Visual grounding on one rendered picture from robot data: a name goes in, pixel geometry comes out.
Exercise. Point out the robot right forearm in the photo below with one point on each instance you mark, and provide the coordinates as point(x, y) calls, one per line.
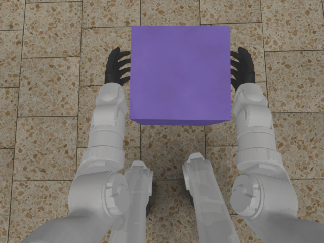
point(255, 134)

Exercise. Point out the robot right hand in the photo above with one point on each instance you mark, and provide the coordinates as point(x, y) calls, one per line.
point(245, 67)

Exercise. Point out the carton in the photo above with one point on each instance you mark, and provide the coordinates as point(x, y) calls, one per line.
point(180, 75)

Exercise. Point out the left robot foot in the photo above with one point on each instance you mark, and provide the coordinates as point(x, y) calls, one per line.
point(148, 205)

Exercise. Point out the right robot upper arm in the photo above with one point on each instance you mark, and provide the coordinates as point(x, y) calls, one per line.
point(269, 207)

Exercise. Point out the robot left forearm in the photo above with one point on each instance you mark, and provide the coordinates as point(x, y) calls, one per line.
point(105, 145)

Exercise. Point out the robot left hand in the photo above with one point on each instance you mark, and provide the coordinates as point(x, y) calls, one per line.
point(112, 73)

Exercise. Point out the left robot upper arm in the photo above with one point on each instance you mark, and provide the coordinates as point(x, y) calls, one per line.
point(95, 202)

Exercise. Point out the right robot thigh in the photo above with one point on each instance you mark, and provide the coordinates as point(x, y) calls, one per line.
point(213, 219)

